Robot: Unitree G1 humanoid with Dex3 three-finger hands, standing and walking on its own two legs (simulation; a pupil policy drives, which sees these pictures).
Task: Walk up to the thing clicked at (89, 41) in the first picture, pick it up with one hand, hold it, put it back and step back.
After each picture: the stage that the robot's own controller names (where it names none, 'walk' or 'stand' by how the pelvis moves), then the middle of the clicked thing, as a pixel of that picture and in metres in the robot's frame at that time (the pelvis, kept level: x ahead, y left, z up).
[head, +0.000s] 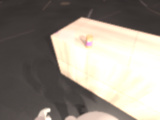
stand; (89, 41) +0.71 +0.04 +0.06
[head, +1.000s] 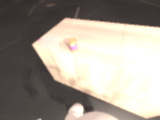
rise first; (73, 45) +0.59 +0.20 +0.08
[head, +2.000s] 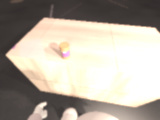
rise first; (65, 51) +0.48 +0.21 +0.09
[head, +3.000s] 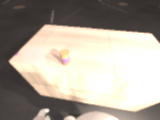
stand; (65, 57) +0.46 +0.21 +0.05
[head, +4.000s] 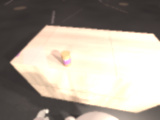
stand; (66, 58) +0.46 +0.20 +0.05
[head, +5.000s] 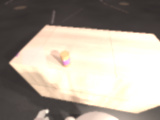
stand; (65, 59) +0.45 +0.21 +0.05
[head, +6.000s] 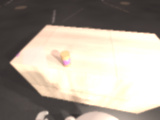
stand; (65, 59) +0.45 +0.21 +0.05
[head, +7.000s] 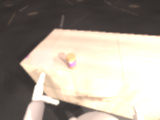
rise first; (71, 61) +0.44 +0.19 +0.06
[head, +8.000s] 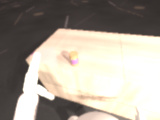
go down; (74, 58) +0.47 +0.19 +0.06
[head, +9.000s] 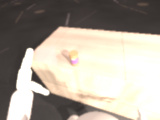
go down; (74, 58) +0.46 +0.19 +0.06
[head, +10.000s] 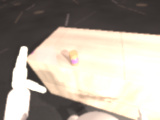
go down; (74, 58) +0.47 +0.19 +0.06
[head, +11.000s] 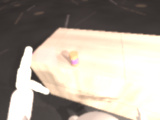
go down; (74, 59) +0.46 +0.19 +0.06
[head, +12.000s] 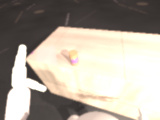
go down; (73, 58) +0.46 +0.19 +0.06
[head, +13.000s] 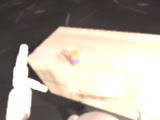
go down; (74, 58) +0.46 +0.19 +0.06
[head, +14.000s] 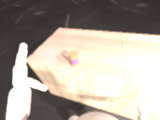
go down; (73, 58) +0.46 +0.19 +0.06
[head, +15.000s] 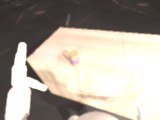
go down; (74, 58) +0.46 +0.19 +0.06
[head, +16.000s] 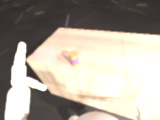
go down; (74, 58) +0.46 +0.19 +0.06
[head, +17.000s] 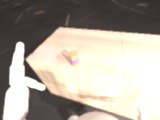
go down; (73, 58) +0.46 +0.19 +0.06
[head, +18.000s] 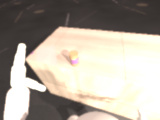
go down; (74, 58) +0.46 +0.19 +0.06
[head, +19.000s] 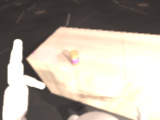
go down; (74, 58) +0.47 +0.19 +0.06
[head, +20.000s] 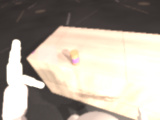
go down; (74, 57) +0.47 +0.19 +0.06
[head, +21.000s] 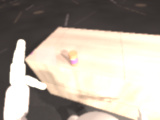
go down; (73, 58) +0.46 +0.19 +0.06
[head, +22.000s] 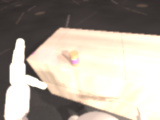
go down; (74, 58) +0.46 +0.19 +0.06
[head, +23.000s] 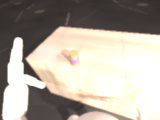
go down; (74, 58) +0.46 +0.19 +0.06
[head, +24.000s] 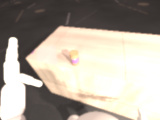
go down; (74, 58) +0.46 +0.19 +0.06
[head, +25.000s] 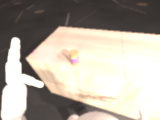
go down; (74, 57) +0.47 +0.19 +0.06
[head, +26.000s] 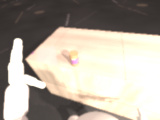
go down; (74, 58) +0.46 +0.19 +0.06
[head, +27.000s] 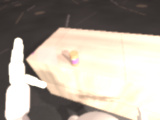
go down; (74, 58) +0.46 +0.19 +0.06
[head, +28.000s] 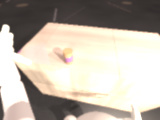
go down; (68, 56) +0.47 +0.18 +0.07
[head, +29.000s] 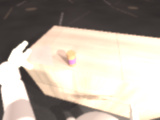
close in; (71, 58) +0.46 +0.17 +0.07
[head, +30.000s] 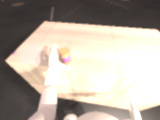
close in; (65, 56) +0.45 +0.19 +0.09
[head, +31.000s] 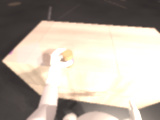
lift; (68, 59) +0.42 +0.16 +0.09
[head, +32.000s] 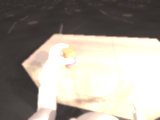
lift; (69, 57) +0.33 +0.14 +0.22
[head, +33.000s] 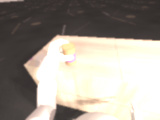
hold; (69, 54) +0.33 +0.14 +0.25
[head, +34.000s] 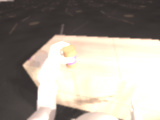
crouch; (70, 56) +0.33 +0.14 +0.24
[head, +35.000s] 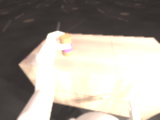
crouch; (66, 45) +0.40 +0.16 +0.26
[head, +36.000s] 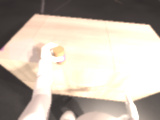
lower; (59, 55) +0.44 +0.19 +0.08
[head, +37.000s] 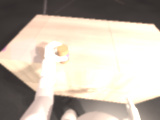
lower; (63, 54) +0.44 +0.18 +0.10
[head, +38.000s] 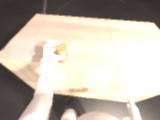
lower; (62, 53) +0.44 +0.18 +0.10
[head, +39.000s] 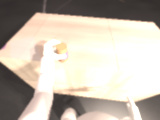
lower; (62, 53) +0.45 +0.18 +0.10
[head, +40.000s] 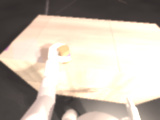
open; (64, 54) +0.44 +0.17 +0.10
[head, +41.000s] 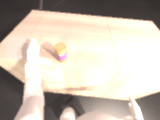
withdraw; (61, 53) +0.44 +0.18 +0.10
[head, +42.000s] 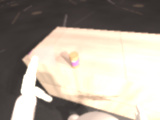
sink last; (74, 60) +0.43 +0.17 +0.08
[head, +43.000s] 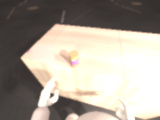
stand; (74, 59) +0.44 +0.16 +0.07
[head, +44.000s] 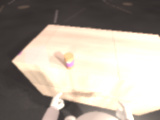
stand; (69, 61) +0.43 +0.18 +0.06
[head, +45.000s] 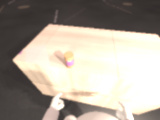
stand; (69, 60) +0.44 +0.18 +0.06
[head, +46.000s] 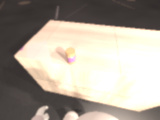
walk; (70, 56) +0.46 +0.17 +0.07
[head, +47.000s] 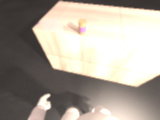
walk; (82, 27) +0.73 +0.12 +0.09
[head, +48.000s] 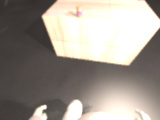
walk; (79, 11) +1.10 +0.21 +0.09
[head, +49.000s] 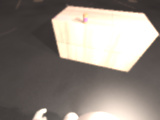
stand; (85, 18) +1.18 +0.14 +0.07
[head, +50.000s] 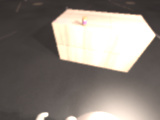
stand; (84, 21) +1.19 +0.14 +0.05
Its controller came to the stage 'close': yes
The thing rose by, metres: 0.21
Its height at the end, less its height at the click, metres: +0.00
